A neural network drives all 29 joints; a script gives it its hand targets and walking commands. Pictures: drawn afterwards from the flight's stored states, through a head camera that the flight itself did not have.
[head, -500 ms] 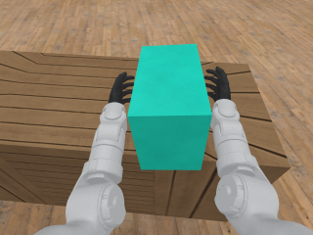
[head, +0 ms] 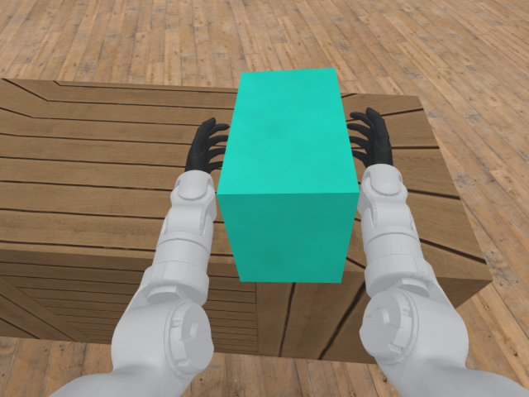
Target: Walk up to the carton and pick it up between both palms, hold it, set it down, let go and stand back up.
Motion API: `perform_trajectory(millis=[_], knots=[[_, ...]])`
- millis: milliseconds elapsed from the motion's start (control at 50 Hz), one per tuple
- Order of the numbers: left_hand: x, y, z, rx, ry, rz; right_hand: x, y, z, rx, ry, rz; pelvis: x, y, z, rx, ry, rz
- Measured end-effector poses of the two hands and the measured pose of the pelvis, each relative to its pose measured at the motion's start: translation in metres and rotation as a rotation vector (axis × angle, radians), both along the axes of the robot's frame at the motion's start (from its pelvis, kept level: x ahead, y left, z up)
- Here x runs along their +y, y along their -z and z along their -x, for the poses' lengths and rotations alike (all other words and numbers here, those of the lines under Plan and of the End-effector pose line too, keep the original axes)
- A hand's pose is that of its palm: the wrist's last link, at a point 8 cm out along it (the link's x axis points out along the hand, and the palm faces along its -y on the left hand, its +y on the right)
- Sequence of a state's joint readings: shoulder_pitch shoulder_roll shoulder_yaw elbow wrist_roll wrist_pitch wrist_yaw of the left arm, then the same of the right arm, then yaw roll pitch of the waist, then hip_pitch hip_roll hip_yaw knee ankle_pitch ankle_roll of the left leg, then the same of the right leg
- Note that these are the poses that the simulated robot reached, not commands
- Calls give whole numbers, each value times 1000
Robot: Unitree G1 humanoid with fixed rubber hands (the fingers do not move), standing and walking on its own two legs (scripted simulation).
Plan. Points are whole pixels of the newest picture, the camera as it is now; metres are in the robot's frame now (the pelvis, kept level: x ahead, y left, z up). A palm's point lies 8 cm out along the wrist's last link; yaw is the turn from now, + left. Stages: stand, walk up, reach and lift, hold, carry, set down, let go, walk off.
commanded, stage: set down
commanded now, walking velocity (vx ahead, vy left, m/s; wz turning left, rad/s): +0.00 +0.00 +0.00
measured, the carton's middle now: (288, 172) +0.48 -0.10 +0.05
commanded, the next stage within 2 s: none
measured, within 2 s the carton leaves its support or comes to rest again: rests again in 2.00 s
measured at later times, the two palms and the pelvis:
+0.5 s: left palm (205, 170) +0.44 +0.04 +0.11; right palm (381, 170) +0.40 -0.22 +0.12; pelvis -0.01 +0.00 +0.00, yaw -1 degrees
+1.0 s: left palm (207, 175) +0.44 +0.04 +0.11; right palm (382, 178) +0.39 -0.22 +0.11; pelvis -0.01 +0.00 +0.00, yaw -3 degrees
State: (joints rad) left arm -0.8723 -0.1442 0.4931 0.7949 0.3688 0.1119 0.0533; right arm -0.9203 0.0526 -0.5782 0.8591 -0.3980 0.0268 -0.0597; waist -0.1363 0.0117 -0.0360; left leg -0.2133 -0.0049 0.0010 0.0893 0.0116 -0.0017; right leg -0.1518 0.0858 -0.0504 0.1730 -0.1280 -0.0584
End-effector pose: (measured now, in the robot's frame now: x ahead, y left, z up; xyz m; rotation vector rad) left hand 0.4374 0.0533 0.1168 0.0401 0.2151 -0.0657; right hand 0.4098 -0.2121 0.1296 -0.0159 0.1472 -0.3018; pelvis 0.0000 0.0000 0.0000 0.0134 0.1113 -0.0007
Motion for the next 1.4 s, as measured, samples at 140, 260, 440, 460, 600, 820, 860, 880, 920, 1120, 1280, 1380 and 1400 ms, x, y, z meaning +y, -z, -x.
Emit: perform_trajectory(millis=[140,260,440,460,600,820,860,880,920,1120,1280,1380,1400], knots=[[-3,1,-3,-3,9,4,-3,1,0,0,7,5,-1,0,-1,5,8,0],[-5,2,-3,-8,14,2,-4,3,1,2,10,5,-1,0,1,4,12,-1],[-7,3,-2,-16,21,-2,-7,8,6,9,19,8,-1,0,5,8,20,-2],[-7,3,-2,-16,23,-1,-7,9,7,12,20,9,-1,0,5,8,21,-2],[-11,5,-1,-16,32,-1,-11,15,12,27,30,12,-1,1,8,12,31,-2],[-11,9,0,-17,37,-9,-9,17,15,26,22,13,-2,1,12,13,44,-2],[-11,10,0,-19,38,-10,-9,17,15,25,21,14,-1,1,12,12,44,-2],[-11,10,0,-20,39,-10,-9,17,15,25,21,15,-1,1,12,12,45,-2],[-10,10,1,-22,39,-10,-9,17,16,24,20,16,-1,1,13,11,46,-2],[-10,15,1,-20,41,-10,-9,19,18,25,19,19,-1,0,13,5,52,-2],[-10,17,0,-16,42,-10,-9,20,19,26,18,20,-1,0,13,3,58,-2],[-10,18,-1,-16,43,-10,-9,20,19,27,18,19,0,0,12,2,63,-2],[-10,18,-1,-16,42,-10,-9,20,19,27,18,19,0,0,12,2,64,-2]])
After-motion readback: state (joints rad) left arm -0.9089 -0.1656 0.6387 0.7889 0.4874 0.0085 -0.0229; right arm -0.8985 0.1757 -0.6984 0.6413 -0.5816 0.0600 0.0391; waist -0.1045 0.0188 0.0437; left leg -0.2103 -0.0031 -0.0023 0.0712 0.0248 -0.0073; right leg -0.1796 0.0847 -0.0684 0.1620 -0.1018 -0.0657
